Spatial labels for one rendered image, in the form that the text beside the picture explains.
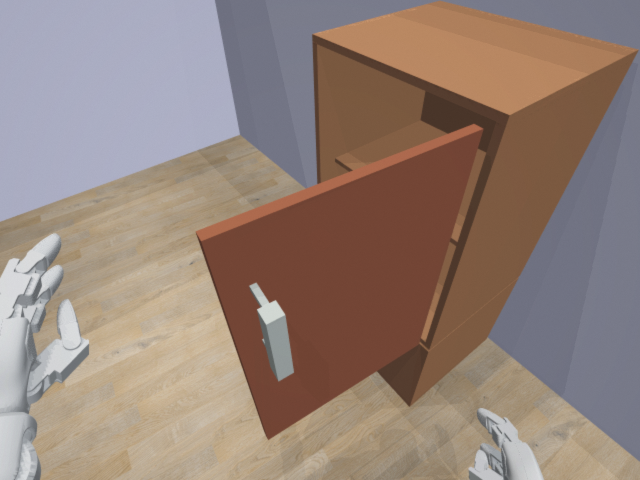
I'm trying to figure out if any handle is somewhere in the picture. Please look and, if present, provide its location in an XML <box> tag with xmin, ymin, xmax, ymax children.
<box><xmin>249</xmin><ymin>283</ymin><xmax>294</xmax><ymax>382</ymax></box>

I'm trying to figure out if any right robot hand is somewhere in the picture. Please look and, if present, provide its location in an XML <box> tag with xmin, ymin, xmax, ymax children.
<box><xmin>469</xmin><ymin>408</ymin><xmax>544</xmax><ymax>480</ymax></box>

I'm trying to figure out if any robot left forearm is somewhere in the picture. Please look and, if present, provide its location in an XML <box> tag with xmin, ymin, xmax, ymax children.
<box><xmin>0</xmin><ymin>412</ymin><xmax>41</xmax><ymax>480</ymax></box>

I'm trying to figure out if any left robot hand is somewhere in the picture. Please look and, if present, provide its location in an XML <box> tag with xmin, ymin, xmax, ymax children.
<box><xmin>0</xmin><ymin>233</ymin><xmax>89</xmax><ymax>414</ymax></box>

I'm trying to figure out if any cupboard door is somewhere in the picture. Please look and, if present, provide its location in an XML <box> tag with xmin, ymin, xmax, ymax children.
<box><xmin>195</xmin><ymin>124</ymin><xmax>484</xmax><ymax>440</ymax></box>

